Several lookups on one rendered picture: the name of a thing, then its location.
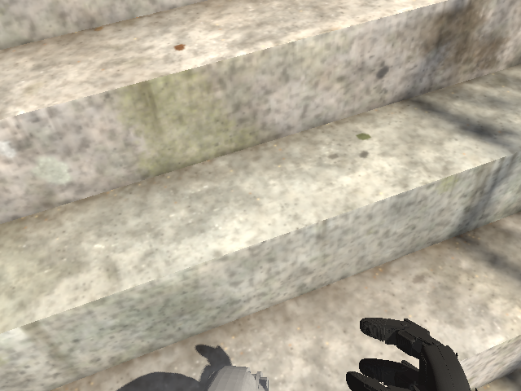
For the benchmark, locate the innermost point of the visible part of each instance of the left robot thigh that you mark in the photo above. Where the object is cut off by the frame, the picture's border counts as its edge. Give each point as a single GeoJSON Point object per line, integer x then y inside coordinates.
{"type": "Point", "coordinates": [232, 378]}

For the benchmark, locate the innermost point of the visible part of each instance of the right robot hand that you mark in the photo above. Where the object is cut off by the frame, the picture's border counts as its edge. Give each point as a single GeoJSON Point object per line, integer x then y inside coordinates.
{"type": "Point", "coordinates": [439, 368]}

